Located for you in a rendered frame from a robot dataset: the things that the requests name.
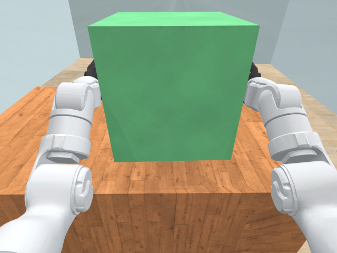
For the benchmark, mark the robot left hand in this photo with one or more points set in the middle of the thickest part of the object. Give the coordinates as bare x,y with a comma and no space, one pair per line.
91,71

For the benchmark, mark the pedestal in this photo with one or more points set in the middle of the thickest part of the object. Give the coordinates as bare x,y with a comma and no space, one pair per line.
202,206

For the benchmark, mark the robot right hand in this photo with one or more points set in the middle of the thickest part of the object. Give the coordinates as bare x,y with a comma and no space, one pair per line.
254,72

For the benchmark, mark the robot right forearm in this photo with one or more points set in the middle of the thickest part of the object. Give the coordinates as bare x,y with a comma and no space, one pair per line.
291,139

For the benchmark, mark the robot left upper arm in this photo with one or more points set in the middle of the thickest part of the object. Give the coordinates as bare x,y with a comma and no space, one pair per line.
56,193

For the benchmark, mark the robot right upper arm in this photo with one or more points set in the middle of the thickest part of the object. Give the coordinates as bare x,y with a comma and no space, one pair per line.
307,192

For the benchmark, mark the robot left forearm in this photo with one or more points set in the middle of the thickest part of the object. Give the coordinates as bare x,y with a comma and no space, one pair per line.
68,133

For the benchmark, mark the carton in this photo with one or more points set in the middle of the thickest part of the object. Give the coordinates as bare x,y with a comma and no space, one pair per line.
172,83

